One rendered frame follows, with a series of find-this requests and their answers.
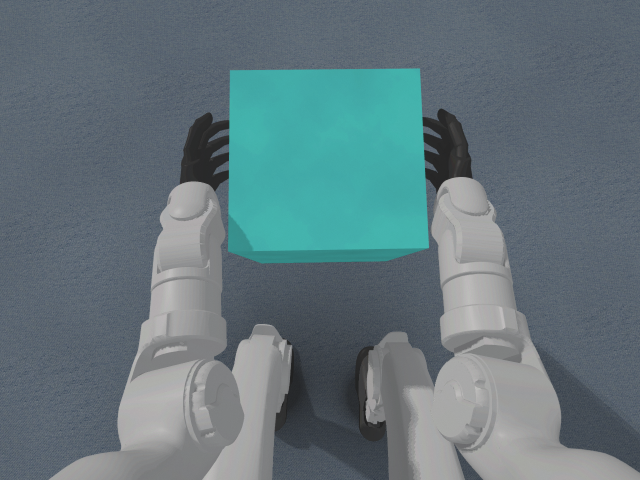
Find robot left upper arm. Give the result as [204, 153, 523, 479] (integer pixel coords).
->
[49, 358, 244, 480]

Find robot left hand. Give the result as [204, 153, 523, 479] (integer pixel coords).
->
[180, 112, 229, 191]

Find robot right upper arm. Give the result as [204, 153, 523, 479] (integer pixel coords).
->
[431, 353, 640, 480]

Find robot right hand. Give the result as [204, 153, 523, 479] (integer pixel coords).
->
[422, 109, 473, 193]

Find robot right forearm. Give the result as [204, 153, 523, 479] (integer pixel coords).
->
[430, 177, 561, 411]

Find robot left forearm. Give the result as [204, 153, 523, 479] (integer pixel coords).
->
[117, 181, 227, 443]

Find robot right thigh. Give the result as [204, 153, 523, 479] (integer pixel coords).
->
[368, 342, 465, 480]

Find carton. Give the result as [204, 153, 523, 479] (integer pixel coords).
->
[228, 69, 429, 263]

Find left robot shin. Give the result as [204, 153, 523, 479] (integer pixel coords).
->
[234, 324, 285, 413]

